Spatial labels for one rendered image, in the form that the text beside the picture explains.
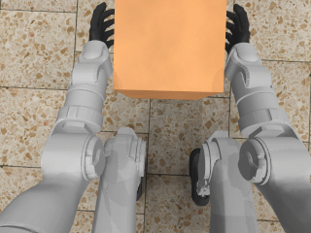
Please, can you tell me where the left robot foot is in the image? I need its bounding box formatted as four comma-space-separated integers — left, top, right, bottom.
136, 155, 146, 201

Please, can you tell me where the robot right upper arm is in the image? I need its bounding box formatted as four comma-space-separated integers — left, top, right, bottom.
237, 136, 311, 233

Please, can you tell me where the robot right forearm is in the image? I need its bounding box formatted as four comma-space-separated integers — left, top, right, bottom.
224, 43, 311, 159

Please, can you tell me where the carton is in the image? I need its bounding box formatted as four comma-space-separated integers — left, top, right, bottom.
113, 0, 227, 100

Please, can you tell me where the robot right hand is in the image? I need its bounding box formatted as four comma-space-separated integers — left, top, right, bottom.
225, 4, 251, 54

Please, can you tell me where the robot left hand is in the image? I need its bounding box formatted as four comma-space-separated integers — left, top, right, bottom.
88, 2, 115, 49

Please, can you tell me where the robot left forearm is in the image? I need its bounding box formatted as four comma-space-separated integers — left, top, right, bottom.
41, 40, 113, 172

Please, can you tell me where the robot left upper arm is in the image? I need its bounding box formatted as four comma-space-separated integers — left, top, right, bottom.
0, 133, 106, 233

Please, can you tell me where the robot left thigh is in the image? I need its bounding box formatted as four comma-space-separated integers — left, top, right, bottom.
91, 134, 146, 233

